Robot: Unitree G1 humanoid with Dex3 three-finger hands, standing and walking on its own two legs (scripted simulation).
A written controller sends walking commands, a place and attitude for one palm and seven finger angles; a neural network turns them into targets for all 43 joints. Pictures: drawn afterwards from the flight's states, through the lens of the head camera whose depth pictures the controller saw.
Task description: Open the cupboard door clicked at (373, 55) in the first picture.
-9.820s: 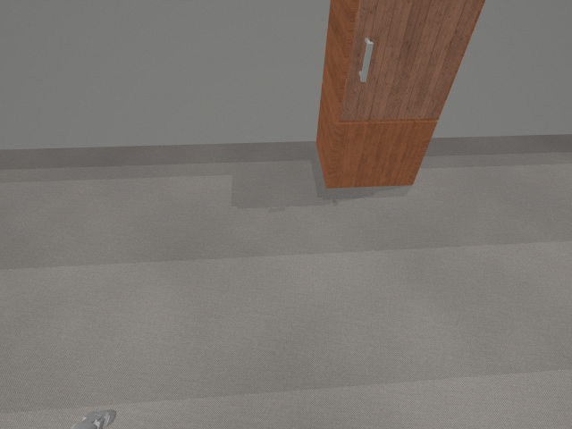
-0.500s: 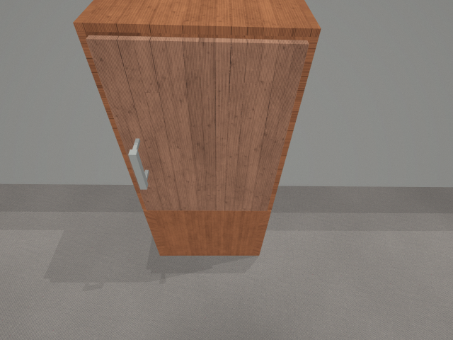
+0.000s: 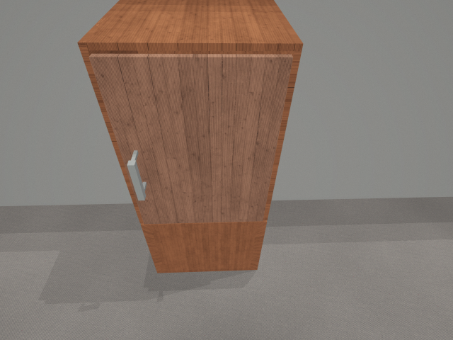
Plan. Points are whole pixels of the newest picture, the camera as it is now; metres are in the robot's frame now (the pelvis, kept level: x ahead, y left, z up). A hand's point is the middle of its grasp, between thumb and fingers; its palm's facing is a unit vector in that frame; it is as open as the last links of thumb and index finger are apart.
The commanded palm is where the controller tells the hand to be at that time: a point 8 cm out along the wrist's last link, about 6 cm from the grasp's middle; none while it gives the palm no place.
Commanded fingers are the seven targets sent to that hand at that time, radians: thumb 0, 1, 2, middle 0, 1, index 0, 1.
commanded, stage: look again from close up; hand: left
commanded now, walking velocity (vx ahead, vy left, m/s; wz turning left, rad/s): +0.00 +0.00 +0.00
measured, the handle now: (138, 176) +0.55 +0.27 -0.07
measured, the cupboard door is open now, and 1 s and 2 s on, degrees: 0 0 0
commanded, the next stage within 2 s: shuffle to correct the standing spot in 0.12 s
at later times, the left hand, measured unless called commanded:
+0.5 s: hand out of the picture -0.02 +0.22 -0.18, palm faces +0.07 -0.97 -0.22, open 7.4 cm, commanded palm none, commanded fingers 0.00 0.90 0.90 -0.20 -0.30 -0.20 -0.30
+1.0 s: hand out of the picture +0.06 +0.21 -0.17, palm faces +0.06 -0.97 -0.23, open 7.2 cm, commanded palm none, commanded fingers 0.00 0.90 0.90 -0.20 -0.30 -0.20 -0.30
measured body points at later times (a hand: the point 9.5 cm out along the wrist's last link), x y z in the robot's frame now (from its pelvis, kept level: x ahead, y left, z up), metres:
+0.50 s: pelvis -0.01 +0.02 +0.00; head -0.02 +0.04 +0.45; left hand -0.02 +0.27 -0.16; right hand -0.03 -0.23 -0.15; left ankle -0.03 +0.12 -0.73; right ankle +0.03 -0.14 -0.73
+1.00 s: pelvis +0.02 +0.03 +0.00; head +0.04 +0.03 +0.45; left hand +0.06 +0.26 -0.15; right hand +0.02 -0.18 -0.16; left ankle -0.03 +0.12 -0.73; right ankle +0.06 -0.09 -0.73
